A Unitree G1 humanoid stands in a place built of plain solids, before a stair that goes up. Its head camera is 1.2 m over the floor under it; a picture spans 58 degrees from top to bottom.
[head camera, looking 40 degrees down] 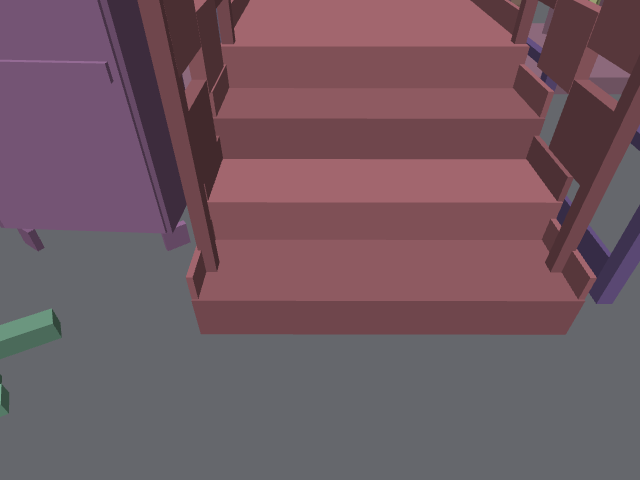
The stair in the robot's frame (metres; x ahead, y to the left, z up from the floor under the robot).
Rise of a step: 0.17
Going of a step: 0.30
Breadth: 1.25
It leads straight ahead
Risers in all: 4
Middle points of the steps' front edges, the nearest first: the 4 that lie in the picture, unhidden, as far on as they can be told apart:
0.93 -0.22 0.17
1.23 -0.22 0.34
1.53 -0.22 0.51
1.83 -0.22 0.68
